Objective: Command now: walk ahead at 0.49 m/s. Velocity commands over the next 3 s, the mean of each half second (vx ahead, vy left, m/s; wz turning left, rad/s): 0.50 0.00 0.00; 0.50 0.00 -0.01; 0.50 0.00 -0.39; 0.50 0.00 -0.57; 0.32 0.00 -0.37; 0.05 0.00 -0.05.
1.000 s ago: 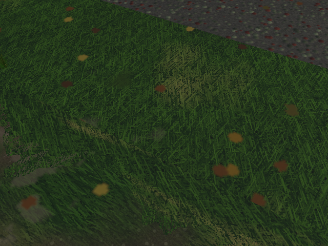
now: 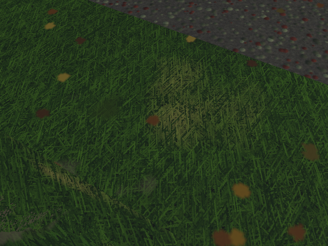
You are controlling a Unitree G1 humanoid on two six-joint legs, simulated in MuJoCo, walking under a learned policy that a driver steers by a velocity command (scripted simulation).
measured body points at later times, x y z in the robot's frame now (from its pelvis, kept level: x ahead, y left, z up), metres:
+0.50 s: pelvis +0.27 -0.02 +0.02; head +0.30 -0.03 +0.47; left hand +0.48 +0.18 -0.09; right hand +0.16 -0.25 -0.12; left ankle +0.12 +0.05 -0.71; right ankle +0.42 -0.13 -0.69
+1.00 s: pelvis +0.53 -0.05 +0.03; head +0.56 -0.05 +0.48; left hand +0.43 +0.17 -0.12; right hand +0.71 -0.26 -0.10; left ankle +0.70 +0.08 -0.67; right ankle +0.42 -0.12 -0.71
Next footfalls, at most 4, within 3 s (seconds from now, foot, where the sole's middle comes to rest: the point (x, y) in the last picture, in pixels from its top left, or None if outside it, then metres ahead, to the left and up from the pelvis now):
0.54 right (209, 241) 0.46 -0.12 -0.75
1.12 left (165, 171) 0.76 0.06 -0.75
1.66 right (214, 131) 0.99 -0.17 -0.75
2.22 left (216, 79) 1.35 -0.20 -0.75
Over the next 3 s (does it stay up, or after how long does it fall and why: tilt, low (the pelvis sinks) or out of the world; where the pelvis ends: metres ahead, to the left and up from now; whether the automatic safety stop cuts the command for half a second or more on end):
stays up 1.24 -0.25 0.03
